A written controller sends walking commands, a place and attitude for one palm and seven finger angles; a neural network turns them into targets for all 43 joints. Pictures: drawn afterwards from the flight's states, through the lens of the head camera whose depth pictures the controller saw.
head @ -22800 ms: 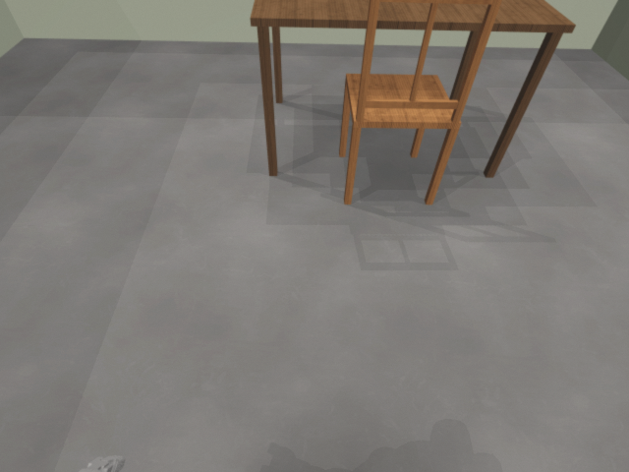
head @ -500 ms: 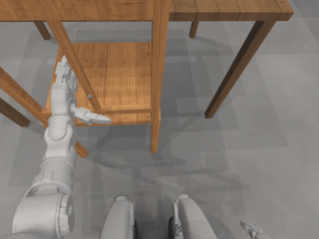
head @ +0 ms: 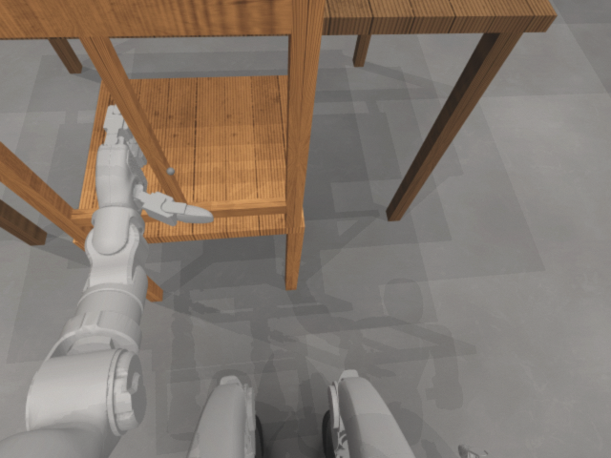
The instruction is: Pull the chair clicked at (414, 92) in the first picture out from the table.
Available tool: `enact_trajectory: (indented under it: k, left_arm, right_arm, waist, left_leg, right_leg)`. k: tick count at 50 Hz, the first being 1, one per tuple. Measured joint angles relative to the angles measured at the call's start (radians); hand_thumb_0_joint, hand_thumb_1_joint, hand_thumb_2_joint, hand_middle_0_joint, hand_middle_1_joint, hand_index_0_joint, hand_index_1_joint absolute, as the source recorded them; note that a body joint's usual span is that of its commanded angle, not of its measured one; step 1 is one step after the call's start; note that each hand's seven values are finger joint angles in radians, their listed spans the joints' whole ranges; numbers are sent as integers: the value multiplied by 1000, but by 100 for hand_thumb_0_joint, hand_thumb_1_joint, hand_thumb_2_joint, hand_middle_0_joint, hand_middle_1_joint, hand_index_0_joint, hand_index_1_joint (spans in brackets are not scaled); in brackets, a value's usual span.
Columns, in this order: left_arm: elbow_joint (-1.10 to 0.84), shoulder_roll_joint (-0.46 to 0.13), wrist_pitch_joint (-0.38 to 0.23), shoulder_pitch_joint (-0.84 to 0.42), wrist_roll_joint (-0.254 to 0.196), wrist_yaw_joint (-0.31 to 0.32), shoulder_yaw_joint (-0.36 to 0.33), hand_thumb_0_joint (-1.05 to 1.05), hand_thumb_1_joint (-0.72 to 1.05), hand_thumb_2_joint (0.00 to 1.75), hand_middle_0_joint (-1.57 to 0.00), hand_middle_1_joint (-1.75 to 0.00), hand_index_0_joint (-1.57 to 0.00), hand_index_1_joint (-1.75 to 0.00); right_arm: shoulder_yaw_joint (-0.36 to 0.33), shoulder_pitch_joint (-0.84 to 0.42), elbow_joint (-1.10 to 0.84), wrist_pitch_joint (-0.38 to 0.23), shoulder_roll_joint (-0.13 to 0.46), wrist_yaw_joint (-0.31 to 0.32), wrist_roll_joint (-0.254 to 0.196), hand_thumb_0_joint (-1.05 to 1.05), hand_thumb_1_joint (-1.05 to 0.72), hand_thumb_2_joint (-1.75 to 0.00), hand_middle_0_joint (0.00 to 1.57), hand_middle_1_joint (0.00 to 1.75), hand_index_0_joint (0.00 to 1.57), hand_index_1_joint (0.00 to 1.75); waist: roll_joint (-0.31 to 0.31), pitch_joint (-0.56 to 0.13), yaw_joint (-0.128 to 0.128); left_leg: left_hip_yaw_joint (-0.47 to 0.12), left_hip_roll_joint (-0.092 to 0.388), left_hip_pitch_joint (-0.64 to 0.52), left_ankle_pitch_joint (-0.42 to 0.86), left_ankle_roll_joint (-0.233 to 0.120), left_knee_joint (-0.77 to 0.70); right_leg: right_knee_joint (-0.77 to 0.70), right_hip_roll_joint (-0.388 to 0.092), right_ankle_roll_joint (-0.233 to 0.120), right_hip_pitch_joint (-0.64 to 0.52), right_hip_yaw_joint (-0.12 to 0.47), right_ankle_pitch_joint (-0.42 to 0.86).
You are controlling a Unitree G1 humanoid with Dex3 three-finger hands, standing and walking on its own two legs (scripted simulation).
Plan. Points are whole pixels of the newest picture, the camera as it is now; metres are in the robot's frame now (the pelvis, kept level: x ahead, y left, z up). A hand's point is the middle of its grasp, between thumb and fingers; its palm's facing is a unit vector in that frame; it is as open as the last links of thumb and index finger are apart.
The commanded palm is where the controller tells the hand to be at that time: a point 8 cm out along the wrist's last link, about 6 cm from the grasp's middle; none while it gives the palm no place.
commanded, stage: push the fingers through the gap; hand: left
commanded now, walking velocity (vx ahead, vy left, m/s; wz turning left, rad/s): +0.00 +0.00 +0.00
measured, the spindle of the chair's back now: (150, 146) +0.50 +0.17 +0.05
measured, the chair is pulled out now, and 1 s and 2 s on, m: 0.00 0.00 0.02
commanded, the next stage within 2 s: hook a spindle and tug to test in 0.12 s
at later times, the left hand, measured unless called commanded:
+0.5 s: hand (172, 170) +0.48 +0.15 +0.03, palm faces +0.04 -1.00 -0.02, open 16.1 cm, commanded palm +0.45 +0.19 +0.03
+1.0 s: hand (170, 170) +0.47 +0.15 +0.03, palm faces +0.05 -1.00 -0.02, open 7.3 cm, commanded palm +0.45 +0.19 +0.03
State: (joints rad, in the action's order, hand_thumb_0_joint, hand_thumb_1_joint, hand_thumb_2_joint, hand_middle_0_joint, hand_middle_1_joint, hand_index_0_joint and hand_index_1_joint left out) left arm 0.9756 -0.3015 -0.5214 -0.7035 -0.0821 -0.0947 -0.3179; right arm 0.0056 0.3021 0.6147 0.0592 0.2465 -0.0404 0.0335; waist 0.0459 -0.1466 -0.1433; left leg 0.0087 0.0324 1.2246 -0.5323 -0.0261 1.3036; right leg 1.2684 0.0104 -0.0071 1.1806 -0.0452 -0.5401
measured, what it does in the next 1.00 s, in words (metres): stands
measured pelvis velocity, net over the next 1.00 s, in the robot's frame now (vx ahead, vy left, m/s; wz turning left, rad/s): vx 0.00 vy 0.00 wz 0.01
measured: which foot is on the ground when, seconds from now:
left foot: down 0.00-1.00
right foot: down 0.00-1.00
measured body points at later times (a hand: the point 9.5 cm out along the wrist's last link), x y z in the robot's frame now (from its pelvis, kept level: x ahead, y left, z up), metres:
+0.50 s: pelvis +0.00 +0.00 +0.00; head +0.15 +0.02 +0.43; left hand +0.47 +0.20 +0.03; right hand +0.06 -0.26 -0.12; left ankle +0.04 +0.10 -0.61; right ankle +0.03 -0.12 -0.61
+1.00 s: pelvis +0.00 +0.00 +0.00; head +0.15 +0.01 +0.43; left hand +0.47 +0.20 +0.04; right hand +0.06 -0.26 -0.12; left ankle +0.04 +0.10 -0.61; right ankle +0.03 -0.12 -0.61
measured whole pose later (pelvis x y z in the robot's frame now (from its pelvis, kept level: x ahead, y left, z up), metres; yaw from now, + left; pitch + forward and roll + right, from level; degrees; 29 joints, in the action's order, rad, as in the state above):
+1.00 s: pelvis +0.00 +0.00 +0.00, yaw +0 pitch +26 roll -2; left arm 0.96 -0.30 -0.53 -0.69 -0.09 -0.08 -0.30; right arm 0.00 0.29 0.62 0.06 0.24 -0.04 0.03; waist 0.04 -0.15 -0.14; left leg 0.00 0.03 1.21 -0.54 -0.02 1.30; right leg 1.26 0.01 -0.01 1.16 -0.05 -0.55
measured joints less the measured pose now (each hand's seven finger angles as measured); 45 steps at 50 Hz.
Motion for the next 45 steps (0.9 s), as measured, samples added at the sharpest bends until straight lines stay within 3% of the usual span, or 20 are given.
enact_trajectory:
  k: [18,32,40,45]
  left_arm:
    - [-8,-4,1,1,-9,-7,16,-2,-50,30,-8,-16,-8,-15]
    - [-8,8,-7,-10,12,27,15,-2,-45,33,-28,-77,-28,-77]
    - [-32,12,-1,22,-2,23,12,-1,-15,45,-42,-119,-41,-118]
    - [-28,10,-3,22,-7,21,17,-1,10,56,-47,-134,-45,-134]
  right_arm:
    - [-2,-13,-2,9,1,1,-2,0,-91,-89,21,30,20,30]
    - [-1,-21,-9,17,-4,-4,5,0,-91,-89,21,30,20,30]
    - [0,-11,-5,17,-8,-3,0,0,-91,-89,21,30,20,30]
    - [-2,-12,3,9,-7,-3,0,0,-91,-89,21,30,20,30]
  waist:
    - [-4,2,6]
    - [-3,0,-4]
    - [-3,3,4]
    - [-5,0,6]
  left_leg:
    - [-7,-3,0,-1,-2,0]
    - [-4,-1,3,-5,1,3]
    - [-3,1,-14,-3,4,-10]
    - [-8,0,-16,-2,7,-11]
  right_leg:
    - [-7,-2,2,-7,-6,0]
    - [0,1,0,1,-3,-5]
    - [-9,3,-3,-14,-2,-3]
    - [-10,2,-6,-17,-6,-4]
